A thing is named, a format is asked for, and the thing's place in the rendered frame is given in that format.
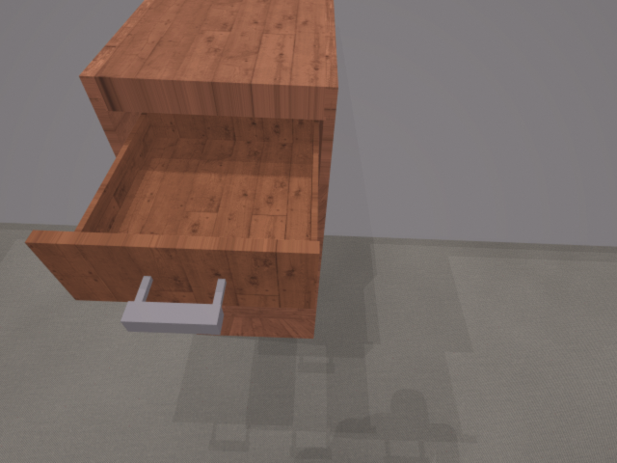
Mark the cabinet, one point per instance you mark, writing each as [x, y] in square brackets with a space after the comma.
[238, 58]

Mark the handle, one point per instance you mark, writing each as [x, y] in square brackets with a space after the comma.
[179, 318]

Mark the drawer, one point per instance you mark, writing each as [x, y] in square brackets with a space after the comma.
[191, 199]

